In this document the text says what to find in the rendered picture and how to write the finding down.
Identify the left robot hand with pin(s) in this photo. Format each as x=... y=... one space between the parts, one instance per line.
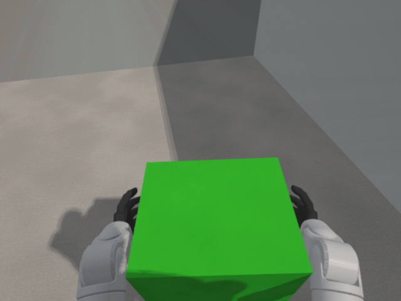
x=125 y=212

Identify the right robot hand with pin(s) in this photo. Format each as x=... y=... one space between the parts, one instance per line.
x=305 y=208

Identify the right robot forearm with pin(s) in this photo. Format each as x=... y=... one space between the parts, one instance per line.
x=336 y=272

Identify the left robot forearm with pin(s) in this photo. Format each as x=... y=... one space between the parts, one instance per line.
x=103 y=265

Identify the carton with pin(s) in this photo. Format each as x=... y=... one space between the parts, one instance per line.
x=216 y=230

